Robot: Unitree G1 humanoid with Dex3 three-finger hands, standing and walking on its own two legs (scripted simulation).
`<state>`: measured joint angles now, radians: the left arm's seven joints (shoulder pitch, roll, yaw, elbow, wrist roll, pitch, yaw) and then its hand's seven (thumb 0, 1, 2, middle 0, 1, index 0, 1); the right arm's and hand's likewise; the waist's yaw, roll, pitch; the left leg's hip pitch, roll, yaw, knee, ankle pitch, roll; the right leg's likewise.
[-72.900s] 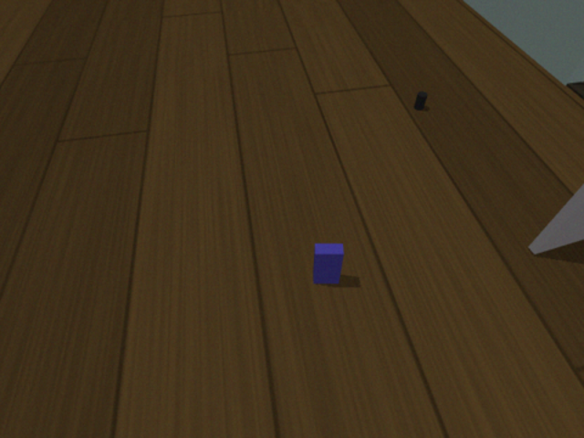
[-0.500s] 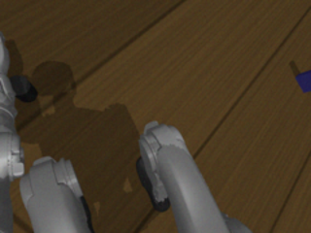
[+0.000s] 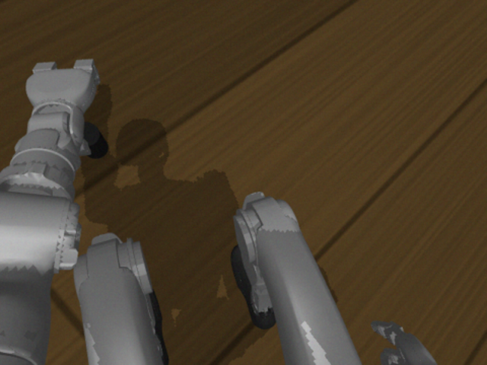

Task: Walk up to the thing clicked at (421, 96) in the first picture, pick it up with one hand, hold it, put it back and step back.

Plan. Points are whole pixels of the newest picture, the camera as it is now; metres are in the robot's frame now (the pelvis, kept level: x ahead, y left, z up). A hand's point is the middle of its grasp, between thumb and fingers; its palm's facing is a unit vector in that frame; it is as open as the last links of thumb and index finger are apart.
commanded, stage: withdraw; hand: left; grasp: from above
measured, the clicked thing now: (91, 141) +0.56 +0.18 -0.32
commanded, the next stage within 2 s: home in 0.10 s
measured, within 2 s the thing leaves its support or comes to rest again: neither
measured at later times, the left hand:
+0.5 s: hand (38, 110) +0.55 +0.21 -0.13, palm faces -0.35 -0.20 -0.92, open 11.6 cm
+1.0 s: hand out of the picture +0.34 +0.20 +0.07, palm faces -0.13 -0.83 -0.54, open 7.4 cm
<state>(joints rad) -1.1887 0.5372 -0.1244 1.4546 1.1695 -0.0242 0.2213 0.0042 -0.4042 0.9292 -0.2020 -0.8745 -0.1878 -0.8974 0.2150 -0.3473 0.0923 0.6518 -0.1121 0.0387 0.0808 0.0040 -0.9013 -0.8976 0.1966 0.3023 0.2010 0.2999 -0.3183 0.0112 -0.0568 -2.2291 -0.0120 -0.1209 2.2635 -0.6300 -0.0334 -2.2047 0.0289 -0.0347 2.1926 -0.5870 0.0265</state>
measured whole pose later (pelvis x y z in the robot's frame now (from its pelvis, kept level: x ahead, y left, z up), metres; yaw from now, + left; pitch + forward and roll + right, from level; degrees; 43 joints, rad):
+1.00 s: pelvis +0.03 +0.00 +0.18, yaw +4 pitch +27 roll -4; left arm -0.23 0.30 -0.05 0.49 0.28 0.27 0.15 0.01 0.88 0.91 -0.21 -0.31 -0.21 -0.32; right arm 0.11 -0.25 -0.01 0.60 0.03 -0.02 -0.02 0.01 -0.90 -0.90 0.20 0.30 0.20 0.30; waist -0.07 0.03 -0.22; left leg -1.58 0.00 -0.09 1.72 -0.62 -0.03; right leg -1.55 0.00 -0.03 1.67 -0.59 0.02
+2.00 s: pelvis +0.11 +0.01 +0.35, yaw +6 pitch +10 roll -3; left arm 0.50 0.22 0.03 -0.14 -0.05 0.46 0.03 0.02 0.91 0.89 -0.20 -0.30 -0.20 -0.30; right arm 0.27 -0.22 0.04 0.51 0.01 -0.22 -0.17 0.02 -0.90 -0.89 0.20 0.30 0.21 0.30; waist -0.03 0.03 -0.15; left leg -0.69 0.02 -0.08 1.02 -0.50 -0.02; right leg -0.64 0.00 -0.04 0.95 -0.48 0.02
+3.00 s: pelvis +0.10 +0.01 +0.35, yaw +6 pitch +10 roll -3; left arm 0.50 0.23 0.03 -0.14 -0.06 0.47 0.02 0.02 0.91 0.90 -0.20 -0.30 -0.20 -0.30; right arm 0.29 -0.22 0.03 0.53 0.01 -0.24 -0.18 0.02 -0.90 -0.89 0.20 0.30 0.21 0.30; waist -0.03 0.04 -0.16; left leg -0.70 0.02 -0.08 1.03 -0.51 -0.02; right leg -0.66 0.00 -0.03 0.97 -0.48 0.02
